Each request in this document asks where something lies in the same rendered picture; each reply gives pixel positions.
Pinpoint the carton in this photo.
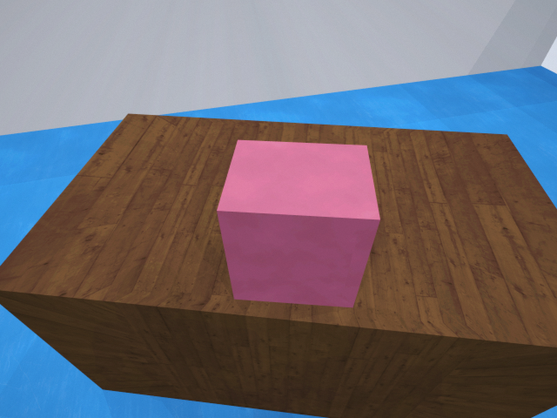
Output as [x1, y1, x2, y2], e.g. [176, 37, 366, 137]
[217, 140, 380, 307]

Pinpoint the pedestal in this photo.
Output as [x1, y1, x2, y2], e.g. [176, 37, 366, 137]
[0, 113, 557, 418]

